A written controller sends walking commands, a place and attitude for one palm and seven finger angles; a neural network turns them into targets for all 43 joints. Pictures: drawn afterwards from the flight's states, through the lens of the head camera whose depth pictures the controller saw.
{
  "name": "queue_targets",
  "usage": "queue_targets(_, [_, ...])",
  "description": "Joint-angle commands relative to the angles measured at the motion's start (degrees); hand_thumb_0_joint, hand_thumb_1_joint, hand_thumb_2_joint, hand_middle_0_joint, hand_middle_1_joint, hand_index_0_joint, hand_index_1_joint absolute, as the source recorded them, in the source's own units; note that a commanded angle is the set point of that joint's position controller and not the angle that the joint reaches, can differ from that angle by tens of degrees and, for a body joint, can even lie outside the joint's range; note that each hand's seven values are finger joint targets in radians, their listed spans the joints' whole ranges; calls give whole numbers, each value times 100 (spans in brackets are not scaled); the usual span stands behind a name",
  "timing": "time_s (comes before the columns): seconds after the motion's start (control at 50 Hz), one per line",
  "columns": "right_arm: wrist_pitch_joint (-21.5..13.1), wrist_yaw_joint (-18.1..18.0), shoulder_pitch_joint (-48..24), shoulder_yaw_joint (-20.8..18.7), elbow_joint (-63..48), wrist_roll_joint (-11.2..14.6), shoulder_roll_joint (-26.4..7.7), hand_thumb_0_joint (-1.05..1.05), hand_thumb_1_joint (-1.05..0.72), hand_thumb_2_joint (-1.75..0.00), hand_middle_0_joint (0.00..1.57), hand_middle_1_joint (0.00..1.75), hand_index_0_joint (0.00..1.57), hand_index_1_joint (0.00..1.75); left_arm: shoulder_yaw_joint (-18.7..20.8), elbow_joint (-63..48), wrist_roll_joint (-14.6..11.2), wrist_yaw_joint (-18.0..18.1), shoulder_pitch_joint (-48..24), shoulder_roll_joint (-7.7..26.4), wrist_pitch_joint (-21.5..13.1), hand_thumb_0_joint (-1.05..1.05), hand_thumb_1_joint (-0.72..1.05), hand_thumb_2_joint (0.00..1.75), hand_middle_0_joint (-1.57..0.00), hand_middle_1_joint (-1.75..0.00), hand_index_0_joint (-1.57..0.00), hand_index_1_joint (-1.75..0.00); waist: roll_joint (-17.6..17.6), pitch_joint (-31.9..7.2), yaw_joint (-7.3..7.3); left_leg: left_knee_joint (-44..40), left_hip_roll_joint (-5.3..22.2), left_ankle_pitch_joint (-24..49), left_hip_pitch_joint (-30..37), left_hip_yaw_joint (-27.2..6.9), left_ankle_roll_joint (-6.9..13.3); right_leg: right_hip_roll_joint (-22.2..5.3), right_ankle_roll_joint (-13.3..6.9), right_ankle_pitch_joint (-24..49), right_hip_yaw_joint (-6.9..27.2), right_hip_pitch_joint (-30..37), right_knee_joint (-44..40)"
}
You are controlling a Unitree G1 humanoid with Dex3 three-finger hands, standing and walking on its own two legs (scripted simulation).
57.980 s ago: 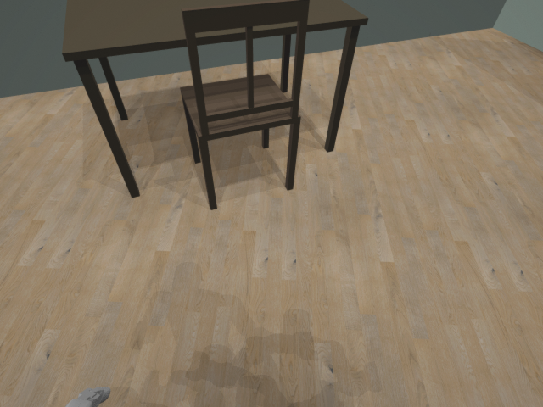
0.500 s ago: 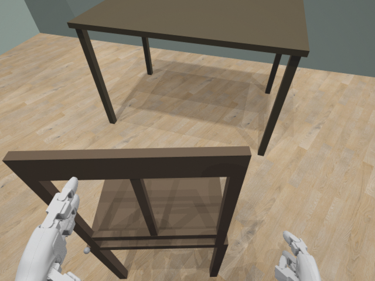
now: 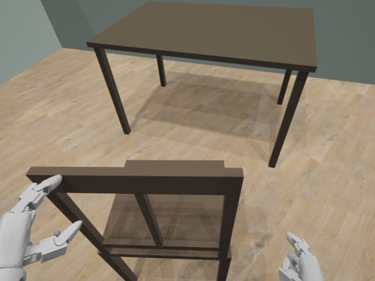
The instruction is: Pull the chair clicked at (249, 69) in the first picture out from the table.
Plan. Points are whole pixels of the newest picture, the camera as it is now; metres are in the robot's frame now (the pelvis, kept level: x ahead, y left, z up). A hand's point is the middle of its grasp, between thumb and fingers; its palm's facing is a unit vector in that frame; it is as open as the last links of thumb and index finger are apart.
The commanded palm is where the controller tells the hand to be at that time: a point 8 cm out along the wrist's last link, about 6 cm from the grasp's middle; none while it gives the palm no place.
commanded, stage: draw the hand back to the body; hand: left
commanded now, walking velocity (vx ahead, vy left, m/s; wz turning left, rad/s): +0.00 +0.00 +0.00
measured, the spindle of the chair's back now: (151, 221) +0.28 +0.14 -0.08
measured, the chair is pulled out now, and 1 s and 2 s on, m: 0.64 0.64 0.64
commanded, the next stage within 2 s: step back with the hand held close in 0.52 s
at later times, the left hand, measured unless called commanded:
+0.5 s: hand (42, 193) +0.20 +0.26 +0.17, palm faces +0.43 -0.80 -0.41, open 7.4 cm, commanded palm +0.15 +0.30 +0.19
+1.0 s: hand (32, 204) +0.18 +0.27 +0.16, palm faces +0.29 -0.78 -0.55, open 7.4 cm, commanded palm +0.13 +0.32 +0.19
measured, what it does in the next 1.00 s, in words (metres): stands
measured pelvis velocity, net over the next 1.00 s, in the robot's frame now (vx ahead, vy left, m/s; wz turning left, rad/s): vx -0.03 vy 0.03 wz -0.06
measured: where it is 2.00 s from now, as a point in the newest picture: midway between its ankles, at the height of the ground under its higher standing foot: outside the picture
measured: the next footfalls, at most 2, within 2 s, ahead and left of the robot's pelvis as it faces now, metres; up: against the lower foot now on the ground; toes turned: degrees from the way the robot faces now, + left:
left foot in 1.84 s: -0.10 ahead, +0.15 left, +0.00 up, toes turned +4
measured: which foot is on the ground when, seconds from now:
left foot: down 0.00-1.00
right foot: down 0.00-1.00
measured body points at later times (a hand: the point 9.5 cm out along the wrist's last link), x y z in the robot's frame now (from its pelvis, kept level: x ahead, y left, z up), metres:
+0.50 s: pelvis +0.00 +0.00 +0.01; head +0.00 -0.02 +0.46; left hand +0.17 +0.30 +0.19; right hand +0.18 -0.24 -0.08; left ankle -0.01 +0.15 -0.73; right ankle -0.04 -0.11 -0.73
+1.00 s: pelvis -0.03 +0.03 +0.01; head +0.01 +0.01 +0.46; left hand +0.16 +0.31 +0.19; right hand +0.14 -0.22 -0.08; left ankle -0.01 +0.15 -0.73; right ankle -0.04 -0.11 -0.73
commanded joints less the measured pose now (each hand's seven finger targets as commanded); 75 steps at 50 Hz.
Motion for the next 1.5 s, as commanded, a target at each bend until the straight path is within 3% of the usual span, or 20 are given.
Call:
queue_targets(0.0, [-417, 24, -803, -231, -803, -8, -564, 0, -90, -90, 20, 30, 20, 30, 1442, -1582, 17, 341, -1373, 1233, -746, 0, 68, 80, -17, -26, -17, -26, -66, -431, -114, -513, -31, 1615, 585, 117, 315, -178, -77, 2279, 164, -33, -837])
queue_targets(0.1, [-428, 100, -884, -250, -699, -21, -577, 0, -90, -90, 20, 30, 20, 30, 1656, -1231, 15, 302, -1694, 1239, -853, 0, 86, 88, -19, -29, -19, -29, -53, -303, -60, -720, -33, 1680, 707, 103, 319, -169, -74, 2283, 153, 118, -957])
queue_targets(0.22, [2, 310, -973, -379, -660, 14, -553, 0, -90, -90, 20, 30, 20, 30, 1171, 31, -71, 12, -801, 327, -813, 0, 90, 90, -20, -30, -20, -30, -780, 160, -67, -898, 31, 1811, 507, 183, 344, -137, -4, 2621, 94, 207, -1063])
queue_targets(0.26, [101, 318, -1035, -409, -743, 16, -571, 0, -90, -90, 20, 30, 20, 30, 1258, -219, -85, -11, -962, 518, -872, 0, 90, 90, -20, -30, -20, -30, -751, 83, -57, -947, 32, 1719, 561, 204, 362, -138, 16, 2505, 126, 218, -1132])
queue_targets(0.4, [-188, 221, -1045, -329, -836, -38, -543, 0, -90, -90, 20, 30, 20, 30, 1846, -1997, 9, 198, -1583, 1441, -1128, 0, 90, 90, -20, -30, -20, -30, 444, -831, 20, -1012, -23, 2081, 1018, 173, 312, -148, -98, 2544, 167, 623, -1097])
queue_targets(0.46, [-182, 224, -949, -345, -743, -19, -512, 0, -90, -90, 20, 30, 20, 30, 1562, -1325, 4, 209, -1170, 912, -1008, 0, 90, 90, -20, -30, -20, -30, 167, -389, -51, -1035, 13, 2101, 950, 216, 299, -113, -79, 2543, 109, 406, -1150])
queue_targets(0.54, [-11, 254, -942, -415, -659, -10, -575, 0, -90, -90, 20, 30, 20, 30, 1415, -600, -20, 137, -1145, 633, -918, 0, 90, 90, -20, -30, -20, -30, -383, 57, -111, -1098, 57, 1882, 755, 194, 304, -76, -41, 2364, 87, 254, -1239])
queue_targets(0.62, [41, 284, -1002, -420, -735, -15, -605, 0, -90, -90, 20, 30, 20, 30, 1244, -787, -3, 68, -1256, 595, -972, 0, 90, 90, -20, -30, -20, -30, -313, -120, -81, -1156, 53, 1838, 838, 187, 333, -100, -45, 2273, 108, 313, -1242])
queue_targets(0.64, [143, 317, -820, -471, -827, -3, -716, 0, -90, -90, 20, 30, 20, 30, 2281, -1467, -13, 75, -2289, 1773, -1279, 0, 90, 90, -20, -30, -20, -30, -169, 129, -214, -904, 162, 1649, 523, 187, 435, -367, -46, 2947, 681, -57, -1492])
queue_targets(0.68, [199, 335, -940, -457, -791, -34, -590, 0, -90, -90, 20, 30, 20, 30, 1902, -1044, 27, -11, -1625, 1227, -1345, 0, 90, 90, -20, -30, -20, -30, -503, -10, -258, -795, 120, 1720, 555, 147, 409, -508, -75, 3526, 751, 108, -1383])
queue_targets(0.74, [308, 352, -933, -455, -924, -51, -615, 0, -90, -90, 20, 30, 20, 30, 1744, -1183, 38, -33, -956, 960, -1371, 0, 90, 90, -20, -30, -20, -30, -259, -471, -243, -900, 246, 2588, 723, 97, 396, -442, -31, 3616, 565, 328, -1083])
queue_targets(0.8, [452, 374, -949, -517, -991, -51, -635, 0, -90, -90, 20, 30, 20, 30, 1840, -1323, 56, 8, -386, 968, -1328, 0, 90, 90, -20, -30, -20, -30, 36, -891, -243, -899, 435, 3623, 915, 25, 423, -339, 23, 3447, 405, 392, -831])
queue_targets(0.86, [545, 374, -945, -544, -1062, -62, -577, 0, -90, -90, 20, 30, 20, 30, 1974, -1469, 59, 52, -146, 1051, -1318, 0, 90, 90, -20, -30, -20, -30, -116, -1008, -251, -871, 578, 3820, 822, -56, 415, -274, 37, 2900, 361, 253, -733])
queue_targets(1.02, [417, 236, -884, -521, -1016, -65, -540, 0, -90, -90, 20, 30, 20, 30, 2063, -1731, -3, 187, -262, 1197, -1367, 0, 90, 90, -20, -30, -20, -30, 191, -820, -280, -964, 688, 2488, 0, -206, 447, -289, 51, 2002, 451, 86, -606])
queue_targets(1.12, [352, 203, -757, -528, -964, -65, -517, 0, -90, -90, 20, 30, 20, 30, 1948, -1610, 25, 251, -365, 1127, -1357, 0, 90, 90, -20, -30, -20, -30, -268, -636, -340, -604, 294, 1076, -326, -84, 310, -546, -108, 2135, 917, -251, -1097])
queue_targets(1.2, [323, 177, -700, -532, -892, -68, -574, 0, -90, -90, 20, 30, 20, 30, 1960, -1552, 62, 331, -583, 1247, -1390, 0, 90, 90, -20, -30, -20, -30, -512, -250, -389, -449, 134, 3, -326, -96, 272, -725, -258, 597, 1156, -1052, -1602])
queue_targets(1.28, [241, 149, -732, -469, -1036, -91, -611, 0, -90, -90, 20, 30, 20, 30, 1997, -1446, 144, 377, -749, 1222, -1480, 0, 90, 90, -20, -30, -20, -30, -235, 74, -350, -1163, 423, -929, -918, -469, 398, -313, -27, -808, 818, -1167, -1437])
queue_targets(1.34, [120, 135, -712, -474, -1131, -68, -724, 0, -90, -90, 20, 30, 20, 30, 2012, -1620, 221, 373, -832, 1158, -1588, 0, 90, 90, -20, -30, -20, -30, 634, -42, -320, -2046, 928, -1882, -2187, -1037, 657, 87, 107, -137, 396, 115, -118])
queue_targets(1.42, [-37, 198, -597, -484, -1089, -69, -698, 0, -90, -90, 20, 30, 20, 30, 2009, -1796, 166, 298, -516, 1152, -1695, 0, 90, 90, -20, -30, -20, -30, 597, -418, -306, -1613, 890, -1007, -1827, -910, 674, 64, 85, 726, 376, 242, 15])
queue_targets(1.48, [-169, 231, -614, -507, -1067, -106, -725, 0, -90, -90, 20, 30, 20, 30, 2201, -1957, 242, 262, -588, 1241, -1813, 0, 90, 90, -20, -30, -20, -30, 716, -332, -305, -1696, 1013, -1849, -2777, -950, 778, 140, 100, 601, 439, 733, 423])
